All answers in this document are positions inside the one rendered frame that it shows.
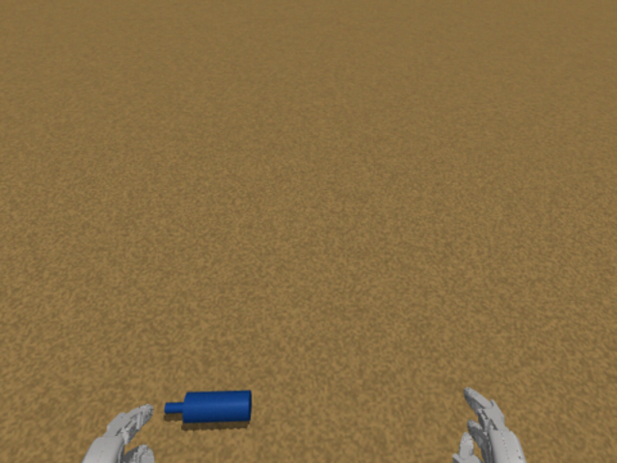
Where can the left robot hand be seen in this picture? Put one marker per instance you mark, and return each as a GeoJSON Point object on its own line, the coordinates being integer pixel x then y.
{"type": "Point", "coordinates": [120, 431]}

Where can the right robot hand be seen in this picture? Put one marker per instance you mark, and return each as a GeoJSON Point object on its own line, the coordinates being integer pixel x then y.
{"type": "Point", "coordinates": [497, 443]}

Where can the bottle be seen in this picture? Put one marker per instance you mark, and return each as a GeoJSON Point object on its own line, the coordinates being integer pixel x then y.
{"type": "Point", "coordinates": [224, 406]}

